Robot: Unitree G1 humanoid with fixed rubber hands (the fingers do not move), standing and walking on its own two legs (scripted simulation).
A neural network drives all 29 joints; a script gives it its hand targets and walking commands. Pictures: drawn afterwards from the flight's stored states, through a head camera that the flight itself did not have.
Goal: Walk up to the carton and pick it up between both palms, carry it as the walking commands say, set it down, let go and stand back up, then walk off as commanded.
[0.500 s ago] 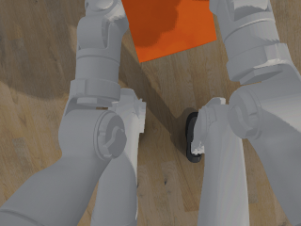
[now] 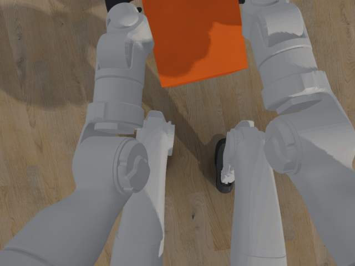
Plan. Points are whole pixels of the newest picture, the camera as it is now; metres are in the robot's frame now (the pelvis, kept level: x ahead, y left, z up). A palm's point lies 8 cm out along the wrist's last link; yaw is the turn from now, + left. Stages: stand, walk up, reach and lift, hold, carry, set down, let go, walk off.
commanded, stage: reach and lift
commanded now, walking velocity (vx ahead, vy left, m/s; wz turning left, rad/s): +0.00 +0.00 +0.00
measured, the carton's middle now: (191, 25) +0.54 +0.05 -0.14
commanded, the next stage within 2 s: none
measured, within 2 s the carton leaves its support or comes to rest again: neither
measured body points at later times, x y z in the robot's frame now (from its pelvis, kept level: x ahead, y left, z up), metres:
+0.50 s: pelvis -0.01 +0.00 +0.05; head +0.27 +0.02 +0.40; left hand +0.50 +0.17 +0.02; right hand +0.55 -0.05 +0.02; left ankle +0.17 +0.15 -0.46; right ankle +0.15 -0.11 -0.46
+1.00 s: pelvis +0.00 +0.00 +0.11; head +0.23 +0.01 +0.48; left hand +0.47 +0.17 +0.09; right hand +0.53 -0.05 +0.08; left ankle +0.17 +0.15 -0.46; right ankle +0.15 -0.11 -0.46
